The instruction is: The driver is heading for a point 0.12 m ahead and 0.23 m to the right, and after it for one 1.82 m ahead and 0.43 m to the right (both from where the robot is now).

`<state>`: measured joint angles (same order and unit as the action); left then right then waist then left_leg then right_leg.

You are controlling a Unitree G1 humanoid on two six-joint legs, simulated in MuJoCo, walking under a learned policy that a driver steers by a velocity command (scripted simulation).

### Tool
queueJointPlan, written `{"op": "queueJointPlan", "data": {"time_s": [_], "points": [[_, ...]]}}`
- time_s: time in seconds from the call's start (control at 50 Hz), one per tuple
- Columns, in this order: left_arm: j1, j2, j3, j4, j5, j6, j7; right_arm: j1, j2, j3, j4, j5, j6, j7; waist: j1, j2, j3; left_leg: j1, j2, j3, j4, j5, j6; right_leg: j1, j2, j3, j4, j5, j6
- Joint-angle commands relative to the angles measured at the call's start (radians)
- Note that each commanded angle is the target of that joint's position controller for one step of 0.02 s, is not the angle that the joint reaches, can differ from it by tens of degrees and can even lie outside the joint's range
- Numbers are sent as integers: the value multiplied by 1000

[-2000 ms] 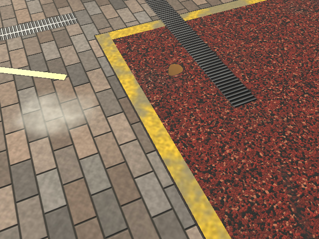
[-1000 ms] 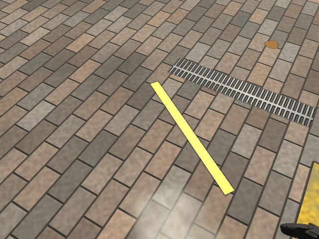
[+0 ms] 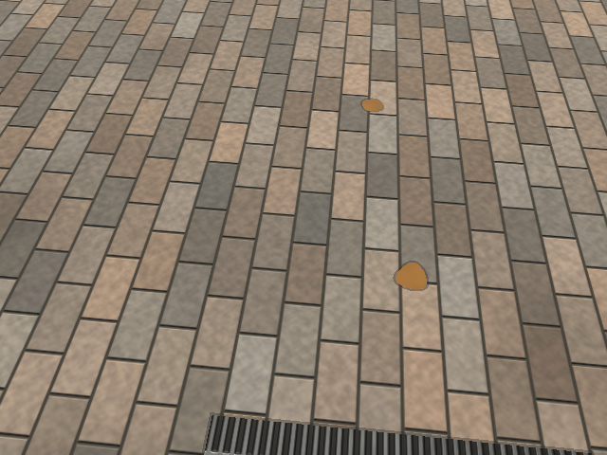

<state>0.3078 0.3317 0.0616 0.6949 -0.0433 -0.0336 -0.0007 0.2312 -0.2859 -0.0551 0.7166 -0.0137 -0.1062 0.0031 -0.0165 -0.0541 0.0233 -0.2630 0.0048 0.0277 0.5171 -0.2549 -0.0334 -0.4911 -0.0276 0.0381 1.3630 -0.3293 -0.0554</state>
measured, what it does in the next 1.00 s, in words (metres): walks ahead, turning right: right foot, then left foot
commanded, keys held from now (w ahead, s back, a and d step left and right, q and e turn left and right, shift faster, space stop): w+e+shift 0.44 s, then w+shift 0.06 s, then w+q+shift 0.50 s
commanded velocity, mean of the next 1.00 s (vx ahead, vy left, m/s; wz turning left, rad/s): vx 1.00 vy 0.00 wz -0.34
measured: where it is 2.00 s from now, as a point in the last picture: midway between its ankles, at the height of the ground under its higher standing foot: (376, 89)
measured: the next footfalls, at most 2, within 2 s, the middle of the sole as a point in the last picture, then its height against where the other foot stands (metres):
right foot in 0.30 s outside the picture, level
left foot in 0.76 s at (361, 288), level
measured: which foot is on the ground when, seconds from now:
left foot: down 0.00-0.30, up 0.32-0.74, down 0.76-1.00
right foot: up 0.00-0.28, down 0.30-0.76, up 0.78-1.00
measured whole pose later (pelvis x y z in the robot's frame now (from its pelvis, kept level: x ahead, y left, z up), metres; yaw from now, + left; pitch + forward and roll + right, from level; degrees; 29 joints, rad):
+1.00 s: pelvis +0.90 -0.18 +0.01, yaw -17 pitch -1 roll +0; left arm 0.09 0.27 0.01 0.64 0.02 -0.14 -0.01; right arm 0.50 -0.26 -0.04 0.77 0.02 -0.08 0.04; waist -0.07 -0.01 0.05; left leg -0.12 -0.18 -0.12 0.36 -0.20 0.14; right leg -0.58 -0.04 0.14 1.00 -0.26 -0.02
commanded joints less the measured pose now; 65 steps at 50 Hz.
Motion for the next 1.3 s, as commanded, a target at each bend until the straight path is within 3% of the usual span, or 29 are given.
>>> {"op": "queueJointPlan", "data": {"time_s": [0.02,0.16,0.22,0.28,0.3,0.32,0.34,0.36,0.38,0.4,0.46,0.54,0.66,0.72,0.76,0.78,0.8,0.82,0.84,0.86,0.88,0.96,1.04,1.16,1.22,1.24,1.26,1.28,1.3], "points": [[-65,-15,-4,-127,-10,16,-21,32,-31,-14,1,8,-11,2,-7,156,18,212,263,-253,-278,77,155,-311,-145,73,-30,17,-6],[-254,2,-18,-193,12,5,-62,26,-155,-38,37,5,-19,-16,-12,28,130,171,207,109,-405,310,118,-272,-110,-58,-415,394,-8],[-310,38,-3,-211,8,-8,-82,91,-228,-48,53,4,-5,-20,-2,80,96,263,201,194,-314,883,75,-84,8,-197,-573,398,-58],[24,159,62,-141,-9,13,-76,54,-304,-68,23,12,27,-30,214,201,-97,254,249,188,176,1457,85,324,109,-227,-550,215,-128],[276,220,100,-61,-6,26,-58,-5,-280,-62,-2,21,20,-27,331,133,-179,25,191,177,526,1193,65,692,83,-121,-660,286,-181],[276,263,105,-30,-6,41,-38,-13,-88,-10,-29,-3,-16,-17,246,-251,-120,-320,-56,153,1052,-173,22,873,-26,114,-690,411,-252],[143,267,74,-114,30,6,-43,147,-65,20,-116,33,-66,2,77,-311,-395,-590,-91,-142,1212,-310,36,1043,-233,782,-945,-174,-476],[160,179,70,-134,33,-10,-40,-17,-175,5,-131,50,-92,7,167,-86,-342,-602,-28,-204,1097,-181,78,944,-235,864,-1105,-395,-394],[137,169,64,-113,41,-33,-44,-86,-163,4,-162,68,-94,3,109,45,-139,-617,-9,-182,975,-137,83,748,-221,821,-1160,-347,-355],[69,140,54,-112,40,-52,-47,-74,-142,9,-136,43,-84,-7,49,157,-81,-533,42,-195,873,-97,76,584,-191,735,-1143,-223,-323],[-49,88,34,-117,42,-57,-28,0,-142,-3,-99,13,-34,-5,-50,103,22,-365,92,-193,678,-69,15,255,-78,502,-1148,-35,-304],[-12,50,18,-63,31,-53,13,-184,-33,40,-150,-15,-21,6,32,51,91,-245,105,-68,305,318,-34,42,19,206,-1157,163,-237],[135,89,24,37,21,-62,-6,-355,-75,26,-190,46,-24,30,156,8,126,-323,77,-31,-4,474,45,391,-109,143,-1194,218,-171],[98,125,28,58,58,-41,-4,-245,-122,-2,-181,57,-22,47,65,-41,32,-290,0,26,29,285,120,623,-165,69,-1048,846,-118],[5,154,31,40,94,-24,2,98,-199,-46,-110,67,3,35,-134,-81,-164,49,-63,71,97,213,169,595,-145,-6,-658,1295,-79],[-44,136,23,10,101,-27,16,342,-242,-56,-47,59,21,27,-235,33,-273,403,12,-81,157,129,195,322,-103,-30,-268,1053,-45],[171,-59,-28,-11,65,-56,-15,323,-291,-59,-23,40,8,45,-40,472,-356,720,227,-701,-41,-362,402,-148,115,25,98,-85,34],[88,42,-28,-17,27,-90,-24,315,-181,-46,-38,33,10,42,-103,364,-349,728,257,-980,-286,-578,382,-251,108,106,107,-90,3],[-45,96,-14,-52,3,-111,-28,252,-152,-40,-55,16,7,35,-105,230,-192,613,252,-873,-281,-489,335,-303,51,127,58,-20,-26],[-150,83,-24,-77,25,-126,-22,216,-151,-39,-59,12,4,42,-91,44,-112,448,203,-771,-285,-304,309,-240,26,117,-42,18,-39],[-184,60,-24,-87,44,-136,-16,182,-149,-37,-60,10,-1,47,-49,2,-58,345,163,-692,-285,-171,322,-215,15,114,-119,26,-31],[-164,47,-18,-88,67,-116,-7,156,-97,-20,-52,46,1,34,30,53,23,173,79,-534,-321,47,340,-175,-21,101,-334,42,39],[-394,-8,-35,-173,71,-121,-11,198,-115,-25,-21,46,13,-4,-39,93,113,-63,2,-429,-355,156,292,-67,32,32,-676,342,99],[-491,45,4,-233,21,-133,-9,271,-100,-34,50,68,28,-17,-63,147,62,52,20,-493,-258,257,199,174,79,69,-930,473,91],[-104,137,55,-180,-1,-129,18,177,-151,-49,18,19,51,-12,168,204,-229,104,11,-443,205,691,139,587,7,65,-836,314,25],[161,186,60,-132,2,-109,30,165,-57,-18,-15,-25,49,-9,234,74,-417,-80,-39,-363,548,340,127,918,-166,244,-727,118,-18],[167,230,62,-73,28,-113,1,381,44,26,-34,59,37,-1,85,-518,-581,-409,-130,-272,893,-267,80,1158,-424,891,-962,-270,-230],[141,101,46,-90,33,-104,-7,332,-39,21,11,85,43,-15,139,-342,-437,-515,-27,-239,941,-199,89,1055,-350,905,-1051,-496,-187],[96,42,33,-81,37,-93,-2,175,-91,13,-15,65,41,-11,164,-183,-261,-545,-1,-192,916,-134,98,904,-288,694,-1055,-366,-144]]}}
Over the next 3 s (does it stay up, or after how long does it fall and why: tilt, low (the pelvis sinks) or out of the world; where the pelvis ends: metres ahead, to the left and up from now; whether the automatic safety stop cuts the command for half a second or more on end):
stays up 2.07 -0.32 0.00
